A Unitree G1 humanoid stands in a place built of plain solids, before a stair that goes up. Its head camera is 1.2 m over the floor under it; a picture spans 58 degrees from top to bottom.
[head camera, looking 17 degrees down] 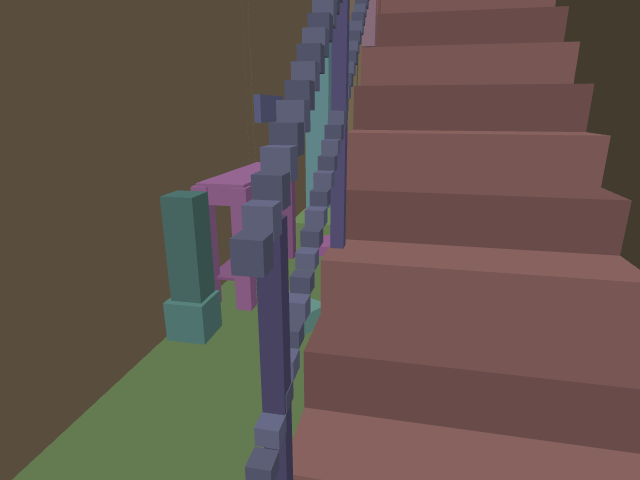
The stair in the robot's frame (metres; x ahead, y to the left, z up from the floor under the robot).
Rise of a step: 0.18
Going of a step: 0.24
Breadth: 0.95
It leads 12 degrees to the right of straight ahead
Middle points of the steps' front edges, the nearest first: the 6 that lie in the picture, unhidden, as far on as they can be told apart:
0.96 -0.42 0.55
1.20 -0.47 0.74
1.43 -0.52 0.92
1.67 -0.56 1.11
1.90 -0.61 1.29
2.14 -0.66 1.48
